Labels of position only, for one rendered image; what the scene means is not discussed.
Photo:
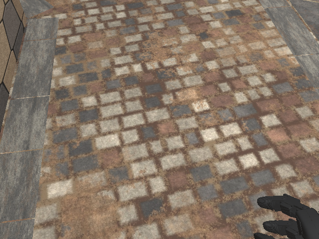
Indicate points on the right robot hand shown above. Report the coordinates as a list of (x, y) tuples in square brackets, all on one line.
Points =
[(306, 225)]

